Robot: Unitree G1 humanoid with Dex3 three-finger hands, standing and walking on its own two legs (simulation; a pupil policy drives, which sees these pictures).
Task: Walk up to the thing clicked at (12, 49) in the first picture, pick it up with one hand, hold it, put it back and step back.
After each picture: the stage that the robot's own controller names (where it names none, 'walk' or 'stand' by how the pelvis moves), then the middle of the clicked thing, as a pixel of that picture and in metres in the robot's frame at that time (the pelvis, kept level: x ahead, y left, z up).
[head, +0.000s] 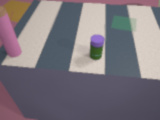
stand; (6, 34) +0.64 +0.38 +0.03
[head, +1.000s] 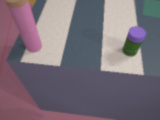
walk; (26, 25) +0.57 +0.23 +0.06
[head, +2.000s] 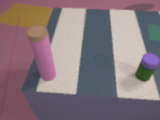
stand; (43, 56) +0.48 +0.18 +0.03
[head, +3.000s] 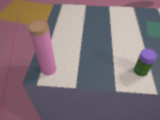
stand; (44, 51) +0.51 +0.18 +0.03
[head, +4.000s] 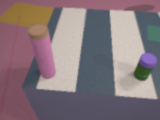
stand; (44, 54) +0.50 +0.18 +0.03
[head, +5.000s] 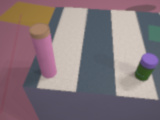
stand; (45, 53) +0.50 +0.17 +0.03
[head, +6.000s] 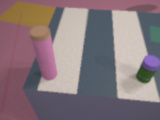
rise first; (45, 55) +0.48 +0.17 +0.03
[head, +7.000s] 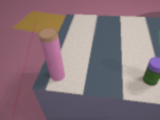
rise first; (53, 57) +0.50 +0.17 +0.03
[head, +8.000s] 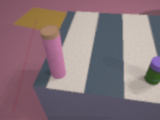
go down; (54, 54) +0.50 +0.17 +0.04
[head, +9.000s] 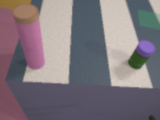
go down; (31, 41) +0.50 +0.15 +0.06
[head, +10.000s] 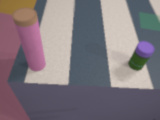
approach; (32, 44) +0.50 +0.16 +0.06
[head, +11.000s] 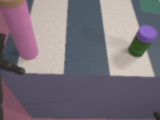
close in; (21, 29) +0.51 +0.17 +0.10
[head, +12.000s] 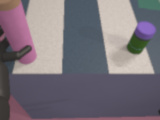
close; (18, 32) +0.49 +0.17 +0.10
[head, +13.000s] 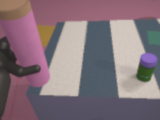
lift; (28, 48) +0.32 +0.14 +0.26
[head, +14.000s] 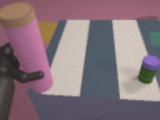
hold; (31, 55) +0.32 +0.14 +0.24
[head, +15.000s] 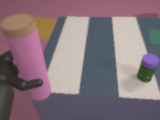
hold; (31, 63) +0.31 +0.15 +0.20
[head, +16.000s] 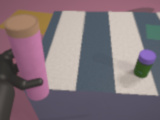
crouch; (31, 63) +0.32 +0.15 +0.18
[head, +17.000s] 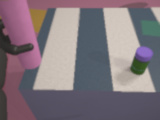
crouch; (21, 31) +0.42 +0.17 +0.22
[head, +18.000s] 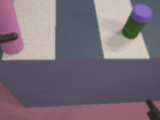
lower; (3, 17) +0.51 +0.17 +0.12
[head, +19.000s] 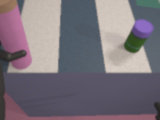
lower; (12, 36) +0.47 +0.17 +0.11
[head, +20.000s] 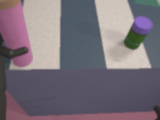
lower; (15, 33) +0.48 +0.16 +0.11
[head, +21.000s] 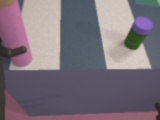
lower; (13, 33) +0.48 +0.17 +0.11
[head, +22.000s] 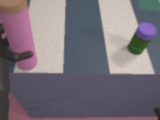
loosen; (20, 37) +0.46 +0.16 +0.10
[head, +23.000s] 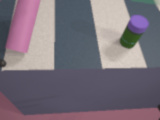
withdraw; (25, 14) +0.58 +0.13 +0.08
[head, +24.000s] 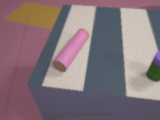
sink last; (72, 48) +0.59 +0.09 -0.02
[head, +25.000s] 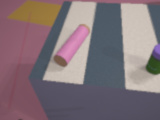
stand; (73, 43) +0.62 +0.09 -0.01
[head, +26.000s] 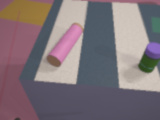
stand; (66, 43) +0.61 +0.08 +0.00
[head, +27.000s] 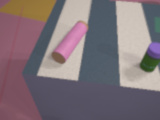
stand; (71, 40) +0.61 +0.07 -0.01
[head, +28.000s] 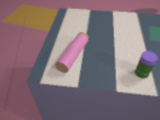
walk; (73, 50) +0.62 +0.06 -0.06
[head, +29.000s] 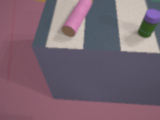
walk; (78, 14) +0.74 +0.05 -0.04
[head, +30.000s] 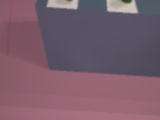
walk; out of the picture +1.02 +0.02 -0.03
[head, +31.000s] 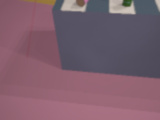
stand; out of the picture +1.20 +0.02 -0.05
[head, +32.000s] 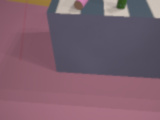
stand; out of the picture +1.18 -0.01 -0.06
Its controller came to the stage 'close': yes
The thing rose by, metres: 0.20
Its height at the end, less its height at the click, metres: -0.09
